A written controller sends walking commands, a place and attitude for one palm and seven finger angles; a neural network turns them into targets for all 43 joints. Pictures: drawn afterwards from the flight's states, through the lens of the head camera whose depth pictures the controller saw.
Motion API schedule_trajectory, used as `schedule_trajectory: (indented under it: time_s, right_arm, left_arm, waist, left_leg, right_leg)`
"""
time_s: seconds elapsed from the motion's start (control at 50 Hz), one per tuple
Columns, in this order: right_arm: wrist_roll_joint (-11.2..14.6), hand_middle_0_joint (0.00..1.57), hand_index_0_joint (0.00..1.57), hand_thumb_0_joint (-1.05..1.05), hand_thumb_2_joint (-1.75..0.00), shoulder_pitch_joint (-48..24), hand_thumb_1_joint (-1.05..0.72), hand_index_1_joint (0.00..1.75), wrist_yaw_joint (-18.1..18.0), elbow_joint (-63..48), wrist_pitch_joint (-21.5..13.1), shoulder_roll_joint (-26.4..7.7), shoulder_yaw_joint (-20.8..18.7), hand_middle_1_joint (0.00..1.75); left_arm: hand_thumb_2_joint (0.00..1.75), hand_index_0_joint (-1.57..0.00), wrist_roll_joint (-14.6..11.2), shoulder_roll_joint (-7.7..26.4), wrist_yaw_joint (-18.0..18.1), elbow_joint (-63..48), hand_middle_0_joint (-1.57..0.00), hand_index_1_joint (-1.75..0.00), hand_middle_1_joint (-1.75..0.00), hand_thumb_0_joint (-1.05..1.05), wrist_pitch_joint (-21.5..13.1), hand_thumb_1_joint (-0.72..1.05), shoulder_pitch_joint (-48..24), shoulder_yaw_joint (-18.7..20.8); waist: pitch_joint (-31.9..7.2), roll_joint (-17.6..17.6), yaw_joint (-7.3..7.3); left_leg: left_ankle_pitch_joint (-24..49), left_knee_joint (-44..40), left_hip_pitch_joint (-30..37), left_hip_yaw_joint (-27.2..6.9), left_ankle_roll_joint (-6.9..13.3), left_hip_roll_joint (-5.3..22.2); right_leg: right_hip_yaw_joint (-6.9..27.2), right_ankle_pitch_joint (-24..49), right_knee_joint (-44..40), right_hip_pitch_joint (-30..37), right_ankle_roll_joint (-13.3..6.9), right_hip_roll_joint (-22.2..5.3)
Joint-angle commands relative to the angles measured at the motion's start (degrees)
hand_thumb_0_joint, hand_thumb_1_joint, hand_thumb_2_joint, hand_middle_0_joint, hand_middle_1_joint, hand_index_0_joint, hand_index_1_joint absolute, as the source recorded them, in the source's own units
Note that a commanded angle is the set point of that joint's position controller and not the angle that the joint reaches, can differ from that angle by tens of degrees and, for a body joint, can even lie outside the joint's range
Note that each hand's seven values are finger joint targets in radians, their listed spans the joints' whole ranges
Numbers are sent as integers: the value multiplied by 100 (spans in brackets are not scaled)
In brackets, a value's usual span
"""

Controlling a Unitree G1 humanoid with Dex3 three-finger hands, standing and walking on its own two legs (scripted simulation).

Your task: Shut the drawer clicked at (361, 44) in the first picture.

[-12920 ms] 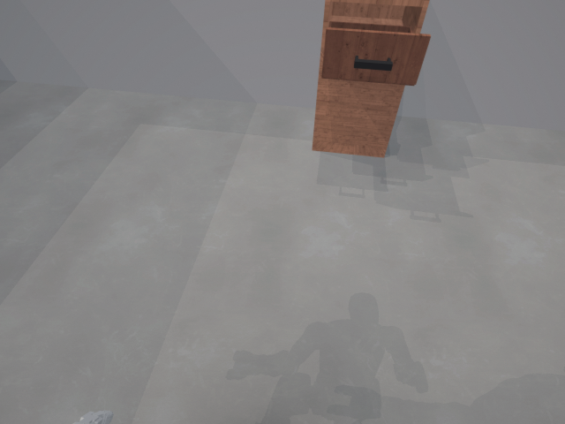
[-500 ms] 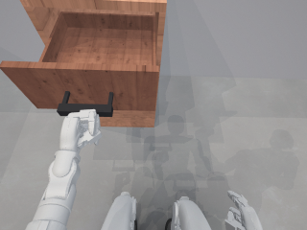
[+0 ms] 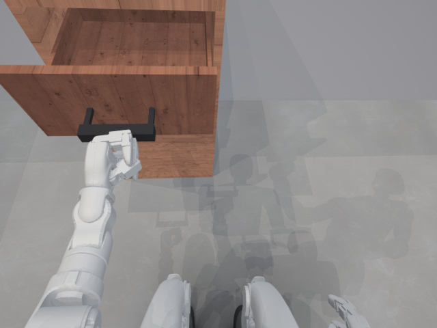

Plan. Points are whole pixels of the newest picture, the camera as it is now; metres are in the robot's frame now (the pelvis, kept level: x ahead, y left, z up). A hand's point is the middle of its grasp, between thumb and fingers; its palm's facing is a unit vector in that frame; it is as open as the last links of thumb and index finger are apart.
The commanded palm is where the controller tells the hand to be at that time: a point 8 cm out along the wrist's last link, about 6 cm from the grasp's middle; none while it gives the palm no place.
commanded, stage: push the drawer shut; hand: left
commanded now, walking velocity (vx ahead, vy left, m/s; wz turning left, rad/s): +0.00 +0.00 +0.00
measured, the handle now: (119, 123) +0.48 +0.20 +0.03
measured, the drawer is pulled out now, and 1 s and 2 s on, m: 0.17 0.04 0.00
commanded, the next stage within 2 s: pull the fist back off the drawer in 1.64 s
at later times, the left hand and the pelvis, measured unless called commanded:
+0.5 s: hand (137, 134) +0.46 +0.16 +0.02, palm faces +0.05 -1.00 -0.05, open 2.9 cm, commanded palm +0.47 +0.21 +0.03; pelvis +0.00 -0.01 -0.01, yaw +0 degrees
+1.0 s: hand (142, 103) +0.54 +0.16 +0.02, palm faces +0.05 -1.00 -0.04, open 2.8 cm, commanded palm +0.54 +0.20 +0.03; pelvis -0.01 +0.00 -0.02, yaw -2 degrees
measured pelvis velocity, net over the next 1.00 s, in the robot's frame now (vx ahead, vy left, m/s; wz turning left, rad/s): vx -0.01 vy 0.00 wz -0.03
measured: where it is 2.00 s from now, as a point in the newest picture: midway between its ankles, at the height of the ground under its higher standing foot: outside the picture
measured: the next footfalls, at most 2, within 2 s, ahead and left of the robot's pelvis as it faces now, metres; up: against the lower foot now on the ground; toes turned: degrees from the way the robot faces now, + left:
none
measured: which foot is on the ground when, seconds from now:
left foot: down 0.00-1.00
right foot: down 0.00-1.00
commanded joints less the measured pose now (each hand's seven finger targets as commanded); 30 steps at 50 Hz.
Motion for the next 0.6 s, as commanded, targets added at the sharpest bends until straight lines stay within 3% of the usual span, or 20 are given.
schedule_trajectory:
  time_s: [0.0, 0.14, 0.18, 0.2, 0.28, 0.38, 0.42, 0.46, 0.5, 0.58]
  right_arm:
    - [3, 20, 20, 0, -90, 401, -90, 30, -70, -467, -163, -947, -349, 30]
    - [-15, 20, 20, 0, -90, 506, -90, 30, -57, -413, -115, -939, -352, 30]
    - [-18, 20, 20, 0, -90, 553, -90, 30, -70, -371, -79, -959, -326, 30]
    - [-13, 20, 20, 0, -90, 530, -90, 30, -75, -364, -66, -945, -310, 30]
    - [-30, 20, 20, 0, -90, 602, -90, 30, -89, -330, -59, -957, -288, 30]
    - [-50, 20, 20, 0, -90, 742, -90, 30, -86, -282, -15, -1004, -265, 30]
    - [-47, 20, 20, 0, -90, 768, -90, 30, -77, -277, 5, -1000, -263, 30]
    - [-56, 20, 20, 0, -90, 835, -90, 30, -81, -263, 18, -1039, -252, 30]
    - [-52, 20, 20, 0, -90, 881, -90, 30, -70, -244, 38, -1055, -236, 30]
    - [-83, 20, 20, 0, -90, 1037, -90, 30, -42, -246, 72, -1092, -242, 30]
  left_arm:
    - [90, -140, -58, 972, 103, -1081, -140, -160, -160, 0, -460, 90, -2911, 370]
    - [90, -140, -87, 1084, -25, -743, -140, -160, -160, 0, -536, 90, -3305, 491]
    - [90, -140, -61, 1340, -39, -429, -140, -160, -160, 0, -527, 90, -3392, 689]
    - [90, -140, -78, 1318, -62, -299, -140, -160, -160, 0, -539, 90, -3604, 646]
    - [90, -140, -39, 1481, -141, -52, -140, -160, -160, 0, -636, 90, -4105, 717]
    - [90, -140, -26, 1901, -254, 376, -140, -160, -160, 0, -638, 90, -4532, 972]
    - [90, -140, -19, 1900, -303, 528, -140, -160, -160, 0, -603, 90, -4639, 955]
    - [90, -140, -29, 2071, -334, 753, -140, -160, -160, 0, -553, 90, -4762, 1068]
    - [90, -140, 9, 2170, -358, 901, -140, -160, -160, 0, -494, 90, -4990, 1094]
    - [90, -140, 59, 2325, -408, 938, -140, -160, -160, 0, -451, 90, -5238, 1172]
  waist:
    - [-2381, 327, -321]
    - [-2667, 422, -349]
    - [-2497, 292, -362]
    - [-2375, 212, -455]
    - [-2537, 419, -488]
    - [-2645, 367, -564]
    - [-2665, 506, -588]
    - [-2570, 358, -647]
    - [-2530, 486, -697]
    - [-2882, 744, -720]
  left_leg:
    - [969, -1042, 2042, -575, -183, -52]
    - [1122, -961, 2097, -527, -167, -56]
    - [1097, -934, 1876, -502, -148, -65]
    - [891, -896, 1674, -461, -120, -76]
    - [803, -841, 1634, -450, -103, -92]
    - [828, -694, 1363, -417, -61, -85]
    - [835, -663, 1333, -404, -60, -91]
    - [777, -628, 1205, -439, -35, -76]
    - [703, -599, 1112, -431, -37, -71]
    - [1079, -569, 1446, -507, -46, -42]
  right_leg:
    - [256, 763, -928, 655, -49, 183]
    - [306, 874, -953, 745, -42, 204]
    - [318, 880, -965, 819, -41, 216]
    - [367, 755, -1014, 816, -15, 214]
    - [401, 677, -968, 765, -25, 216]
    - [489, 696, -956, 878, -17, 236]
    - [507, 694, -963, 845, -21, 241]
    - [496, 634, -943, 782, -21, 264]
    - [512, 563, -947, 711, -21, 264]
    - [434, 820, -840, 600, -35, 292]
